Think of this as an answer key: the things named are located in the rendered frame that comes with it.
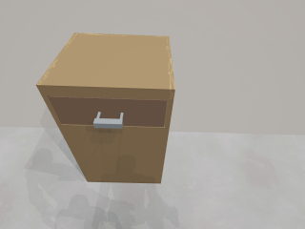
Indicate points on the drawer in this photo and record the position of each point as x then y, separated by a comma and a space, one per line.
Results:
82, 110

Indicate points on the handle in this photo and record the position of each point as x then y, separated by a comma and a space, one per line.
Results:
108, 123

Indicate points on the cabinet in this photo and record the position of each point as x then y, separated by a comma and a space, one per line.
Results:
114, 66

